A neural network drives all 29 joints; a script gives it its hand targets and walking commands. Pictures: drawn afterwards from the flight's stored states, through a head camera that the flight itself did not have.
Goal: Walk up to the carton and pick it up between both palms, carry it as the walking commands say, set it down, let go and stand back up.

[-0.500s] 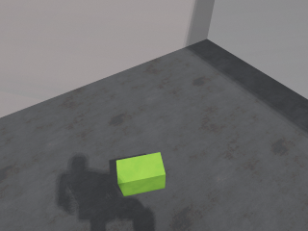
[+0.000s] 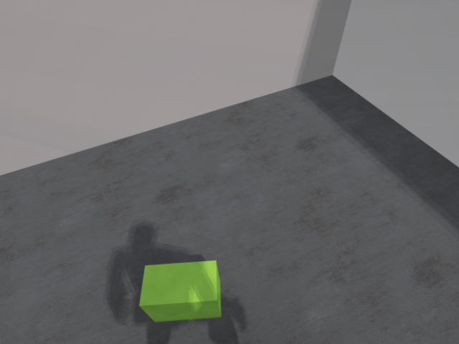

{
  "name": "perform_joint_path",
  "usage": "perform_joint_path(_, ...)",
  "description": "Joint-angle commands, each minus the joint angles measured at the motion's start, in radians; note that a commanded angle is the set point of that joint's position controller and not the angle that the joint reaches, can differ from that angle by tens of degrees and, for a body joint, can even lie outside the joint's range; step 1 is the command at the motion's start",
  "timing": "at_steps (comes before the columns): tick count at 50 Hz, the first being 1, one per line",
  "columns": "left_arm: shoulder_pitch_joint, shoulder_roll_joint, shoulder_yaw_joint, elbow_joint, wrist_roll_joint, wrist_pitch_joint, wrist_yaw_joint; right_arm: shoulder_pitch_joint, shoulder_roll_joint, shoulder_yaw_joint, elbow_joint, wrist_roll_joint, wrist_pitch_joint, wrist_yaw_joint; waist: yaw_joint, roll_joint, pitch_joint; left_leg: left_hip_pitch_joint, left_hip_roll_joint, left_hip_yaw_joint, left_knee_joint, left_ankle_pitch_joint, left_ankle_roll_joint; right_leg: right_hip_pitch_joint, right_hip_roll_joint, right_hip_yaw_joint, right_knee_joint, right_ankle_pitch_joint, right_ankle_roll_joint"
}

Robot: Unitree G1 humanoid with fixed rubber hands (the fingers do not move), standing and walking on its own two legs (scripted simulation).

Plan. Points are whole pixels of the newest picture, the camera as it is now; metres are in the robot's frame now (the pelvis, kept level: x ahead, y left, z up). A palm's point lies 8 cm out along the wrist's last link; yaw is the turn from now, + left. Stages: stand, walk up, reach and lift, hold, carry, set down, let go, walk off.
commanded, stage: walk up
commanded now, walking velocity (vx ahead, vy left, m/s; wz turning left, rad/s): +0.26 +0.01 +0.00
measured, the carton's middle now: (184, 292) +0.42 +0.18 -0.63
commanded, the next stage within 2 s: none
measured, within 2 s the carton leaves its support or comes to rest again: neither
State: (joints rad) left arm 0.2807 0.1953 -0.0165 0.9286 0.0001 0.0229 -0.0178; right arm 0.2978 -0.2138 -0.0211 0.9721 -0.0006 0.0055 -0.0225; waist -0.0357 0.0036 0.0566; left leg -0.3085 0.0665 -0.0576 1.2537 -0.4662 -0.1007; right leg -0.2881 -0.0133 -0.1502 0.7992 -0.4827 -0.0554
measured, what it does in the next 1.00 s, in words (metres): steps to the right: left foot, then right foot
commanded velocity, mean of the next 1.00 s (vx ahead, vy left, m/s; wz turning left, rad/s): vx -0.04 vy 0.05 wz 0.03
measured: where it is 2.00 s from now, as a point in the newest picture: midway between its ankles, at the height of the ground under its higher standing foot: outside the picture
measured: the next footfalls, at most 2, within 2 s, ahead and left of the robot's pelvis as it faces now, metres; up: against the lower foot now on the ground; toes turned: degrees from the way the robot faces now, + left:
left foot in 0.26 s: +0.06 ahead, +0.12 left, -0.01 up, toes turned +3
right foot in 0.34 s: +0.10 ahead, -0.14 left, +0.00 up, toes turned -1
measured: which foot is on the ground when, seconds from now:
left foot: up 0.00-0.24, down 0.26-0.36, up 0.38-0.60, down 0.62-0.74, up 0.76-1.00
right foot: down 0.00-0.20, up 0.22-0.32, down 0.34-0.58, up 0.60-0.72, down 0.74-1.00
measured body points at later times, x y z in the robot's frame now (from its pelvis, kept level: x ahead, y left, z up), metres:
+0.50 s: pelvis +0.12 -0.14 +0.02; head +0.15 -0.20 +0.46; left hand +0.19 +0.11 -0.10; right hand +0.11 -0.37 -0.16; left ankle +0.01 +0.08 -0.65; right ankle +0.06 -0.14 -0.71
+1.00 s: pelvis +0.14 -0.26 +0.03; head +0.18 -0.31 +0.47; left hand +0.22 -0.01 -0.08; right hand +0.19 -0.50 -0.15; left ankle +0.03 -0.07 -0.59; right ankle +0.17 -0.31 -0.71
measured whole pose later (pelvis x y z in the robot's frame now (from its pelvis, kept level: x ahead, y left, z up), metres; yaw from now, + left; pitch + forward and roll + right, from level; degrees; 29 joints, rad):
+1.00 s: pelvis +0.14 -0.26 +0.03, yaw +2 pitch +0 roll +7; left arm 0.23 0.19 0.01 0.83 0.00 0.03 0.03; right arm 0.19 -0.24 -0.02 1.01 0.00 0.09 -0.02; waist -0.01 0.00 0.08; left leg -0.35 0.00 -0.02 1.17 -0.54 -0.14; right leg -0.31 -0.02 0.01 0.59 -0.27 -0.07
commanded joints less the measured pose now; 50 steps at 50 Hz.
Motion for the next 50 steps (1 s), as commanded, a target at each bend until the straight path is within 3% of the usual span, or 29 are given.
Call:
perform_joint_path(1, 0.095, 0.122, 0.039, -0.035, -0.022, -0.085, 0.028, 0.144, -0.053, -0.037, 0.002, -0.002, -0.003, 0.022, -0.006, -0.059, 0.118, -0.162, 0.002, 0.026, -0.051, 0.189, 0.063, 0.070, -0.261, 0.308, -0.552, 0.782, 0.211)
perform_joint_path(3, 0.125, 0.129, 0.043, -0.015, -0.030, -0.088, 0.034, 0.153, -0.057, -0.036, 0.015, 0.002, 0.001, 0.015, -0.002, -0.142, 0.062, -0.120, -0.029, 0.084, -0.131, 0.134, 0.056, 0.157, -0.206, 0.177, -0.515, 1.115, 0.281)
perform_joint_path(5, 0.113, 0.165, 0.050, -0.020, -0.038, -0.074, 0.049, 0.183, -0.068, -0.039, 0.003, 0.006, 0.013, 0.000, -0.005, -0.276, 0.034, -0.029, -0.100, 0.191, -0.280, 0.034, 0.051, 0.200, -0.142, 0.044, -0.525, 1.547, 0.459)
perform_joint_path(8, -0.071, 0.279, 0.094, -0.085, -0.065, -0.029, 0.074, 0.406, -0.125, -0.045, 0.052, 0.047, 0.022, -0.041, -0.136, -0.392, -0.103, 0.187, -0.203, 0.368, -0.933, 0.044, 0.118, 0.349, 0.055, -0.205, -0.150, 2.328, 0.674)
perform_joint_path(9, -0.141, 0.286, 0.111, -0.118, -0.075, -0.019, 0.074, 0.496, -0.150, -0.065, 0.064, 0.057, 0.002, -0.053, -0.210, -0.191, -0.180, 0.332, -0.124, 0.292, -1.120, 0.253, 0.192, 0.245, 0.100, -0.163, 0.316, 2.028, 0.622)
perform_joint_path(10, -0.187, 0.228, 0.112, -0.141, -0.065, -0.023, 0.066, 0.385, -0.125, -0.054, 0.062, 0.029, -0.025, -0.068, -0.213, 0.364, -0.197, 0.425, 0.148, -0.071, -1.027, 0.691, 0.274, -0.061, 0.052, 0.126, 0.885, 0.502, 0.310)
perform_joint_path(11, -0.157, 0.146, 0.088, -0.223, -0.028, -0.031, 0.071, 0.138, -0.089, -0.038, 0.033, 0.009, -0.032, -0.062, -0.036, 0.406, -0.228, 0.352, 0.211, -0.169, -0.809, 0.972, 0.306, -0.185, 0.028, 0.388, 0.844, -0.260, 0.112)
perform_joint_path(12, -0.052, 0.072, 0.071, -0.198, -0.005, -0.024, 0.059, 0.031, -0.091, -0.019, -0.016, -0.005, -0.048, -0.064, 0.037, 0.282, -0.189, 0.118, 0.315, -0.268, -0.710, 1.151, 0.286, -0.134, -0.055, 0.488, 0.665, -0.316, -0.004)
perform_joint_path(13, -0.012, 0.040, 0.055, -0.177, -0.009, -0.042, 0.046, -0.080, -0.099, -0.009, -0.025, -0.018, -0.048, -0.051, 0.071, 0.163, -0.127, 0.050, 0.251, -0.175, -0.721, 0.964, 0.214, -0.092, -0.089, 0.470, 0.242, -0.227, -0.051)
perform_joint_path(16, 0.166, 0.013, 0.053, -0.088, -0.006, -0.039, 0.030, -0.027, -0.137, -0.003, -0.052, -0.034, -0.021, -0.017, 0.114, 0.023, -0.087, 0.144, 0.066, 0.030, -0.640, 0.603, 0.143, 0.123, -0.018, 0.094, -0.468, 0.386, 0.064)
perform_joint_path(18, 0.137, 0.277, 0.087, -0.140, 0.019, -0.055, 0.032, 0.214, 0.002, 0.028, -0.060, -0.018, 0.004, -0.018, -0.031, -0.403, -0.181, -0.135, -0.084, 0.038, -0.247, -0.248, 0.081, 0.284, -0.442, 0.505, -0.353, 1.555, 0.004)
perform_joint_path(19, 0.166, 0.226, 0.092, -0.113, 0.008, -0.048, 0.032, 0.146, -0.081, -0.004, -0.043, 0.002, 0.029, -0.019, 0.039, -0.255, -0.159, -0.074, -0.035, -0.060, -0.258, -0.126, 0.069, 0.230, -0.375, 0.423, -0.339, 1.534, 0.068)
perform_joint_path(20, 0.132, 0.182, 0.078, -0.119, 0.001, -0.050, 0.039, 0.120, -0.088, -0.010, -0.048, 0.006, 0.037, -0.012, 0.016, -0.178, -0.063, -0.088, -0.048, -0.032, -0.240, -0.067, 0.053, 0.178, -0.305, 0.384, -0.349, 1.526, 0.176)
perform_joint_path(23, 0.055, 0.160, 0.069, -0.105, -0.044, -0.016, 0.059, 0.174, -0.082, -0.024, -0.021, 0.002, 0.059, -0.003, -0.009, -0.393, 0.053, 0.013, -0.094, 0.094, -0.286, -0.044, 0.031, 0.084, -0.107, 0.156, -0.504, 1.371, 0.449)
perform_joint_path(26, -0.108, 0.237, 0.100, -0.149, -0.057, 0.009, 0.069, 0.399, -0.110, -0.048, 0.043, 0.019, 0.050, -0.033, -0.117, -0.482, -0.023, 0.219, -0.200, 0.353, -0.666, -0.133, 0.018, 0.180, 0.051, -0.110, -0.453, 2.117, 0.709)
perform_joint_path(27, -0.170, 0.290, 0.123, -0.186, -0.063, 0.012, 0.070, 0.485, -0.144, -0.066, 0.052, 0.029, 0.038, -0.054, -0.193, -0.377, -0.087, 0.267, -0.159, 0.364, -0.997, -0.025, 0.117, 0.243, 0.143, -0.165, -0.058, 2.332, 0.780)
perform_joint_path(28, -0.208, 0.302, 0.149, -0.218, -0.075, 0.012, 0.067, 0.491, -0.182, -0.086, 0.054, 0.036, 0.010, -0.068, -0.250, -0.003, -0.160, 0.362, 0.004, 0.220, -1.162, 0.326, 0.209, 0.146, 0.180, -0.054, 0.573, 1.762, 0.678)
perform_joint_path(29, -0.240, 0.244, 0.151, -0.256, -0.071, -0.001, 0.068, 0.311, -0.158, -0.076, 0.042, 0.010, -0.019, -0.081, -0.186, 0.544, -0.130, 0.381, 0.296, -0.198, -0.951, 0.882, 0.310, -0.175, 0.099, 0.305, 1.116, 0.018, 0.323)
perform_joint_path(30, -0.128, 0.154, 0.112, -0.255, -0.002, -0.006, 0.068, 0.055, -0.136, -0.048, 0.020, -0.006, -0.038, -0.077, -0.014, 0.379, -0.182, 0.152, 0.303, -0.173, -0.739, 1.017, 0.282, -0.111, -0.026, 0.539, 0.937, -0.321, 0.077)
perform_joint_path(31, -0.029, 0.132, 0.094, -0.238, 0.007, -0.013, 0.062, -0.168, -0.185, -0.032, -0.041, -0.027, -0.031, -0.059, 0.076, 0.352, -0.110, -0.100, 0.302, -0.177, -0.643, 1.107, 0.240, -0.036, -0.075, 0.573, 0.660, -0.329, -0.031)
perform_joint_path(32, 0.001, 0.104, 0.078, -0.210, -0.011, -0.020, 0.047, -0.313, -0.186, -0.039, -0.088, -0.035, -0.013, -0.042, 0.118, 0.229, 0.003, -0.187, 0.220, -0.059, -0.736, 0.795, 0.144, 0.009, -0.110, 0.507, 0.209, -0.228, -0.052)
perform_joint_path(34, 0.015, 0.031, 0.065, -0.166, 0.005, -0.012, 0.025, -0.086, -0.139, -0.009, -0.068, -0.033, -0.022, -0.013, 0.073, 0.112, 0.025, 0.095, 0.100, 0.072, -0.801, 0.514, 0.108, -0.003, 0.011, 0.095, -0.304, 0.229, 0.030)
perform_joint_path(35, 0.068, 0.096, 0.091, -0.157, 0.011, -0.009, 0.024, 0.010, -0.192, -0.016, -0.061, -0.031, -0.004, -0.007, 0.057, 0.041, -0.046, 0.094, 0.059, 0.092, -0.640, 0.465, 0.099, 0.115, 0.006, 0.109, -0.369, 0.402, 0.069)
perform_joint_path(36, 0.109, 0.230, 0.120, -0.167, 0.019, -0.020, 0.031, 0.107, -0.166, -0.002, -0.075, -0.031, 0.008, -0.006, 0.036, -0.174, -0.118, -0.062, 0.006, 0.087, -0.401, 0.183, 0.083, 0.271, -0.123, 0.240, -0.322, 0.924, 0.070)
perform_joint_path(37, 0.137, 0.347, 0.127, -0.193, 0.025, -0.025, 0.037, 0.115, -0.074, 0.018, -0.104, -0.024, 0.017, -0.014, 0.033, -0.487, -0.147, -0.224, -0.119, 0.084, -0.051, -0.431, 0.040, 0.238, -0.464, 0.588, -0.355, 1.562, -0.064)
perform_joint_path(38, 0.145, 0.326, 0.130, -0.177, 0.009, -0.018, 0.032, 0.062, -0.108, -0.003, -0.099, -0.003, 0.048, -0.019, 0.085, -0.300, -0.178, -0.146, -0.078, -0.062, 0.075, -0.359, 0.038, 0.121, -0.489, 0.541, -0.350, 1.498, -0.134)
perform_joint_path(39, 0.106, 0.260, 0.115, -0.187, 0.012, -0.015, 0.031, 0.061, -0.121, -0.009, -0.084, -0.002, 0.064, -0.015, 0.057, -0.130, -0.149, -0.125, -0.053, -0.088, 0.068, -0.242, 0.039, 0.071, -0.407, 0.500, -0.370, 1.204, -0.057)
perform_joint_path(42, -0.019, 0.209, 0.081, -0.185, -0.001, -0.002, 0.052, 0.007, -0.118, -0.017, -0.056, -0.010, 0.092, 0.002, 0.043, -0.180, 0.017, -0.192, -0.039, -0.040, 0.064, -0.038, 0.039, -0.053, -0.265, 0.463, -0.503, 0.579, 0.040)
perform_joint_path(50, 0.116, 0.222, 0.101, -0.128, 0.009, -0.011, 0.076, -0.068, -0.153, -0.044, -0.019, -0.018, 0.107, 0.027, 0.093, -0.122, -0.079, -0.248, -0.070, -0.060, -0.071, 0.054, 0.026, 0.238, -0.268, 0.472, -0.441, 0.704, 0.143)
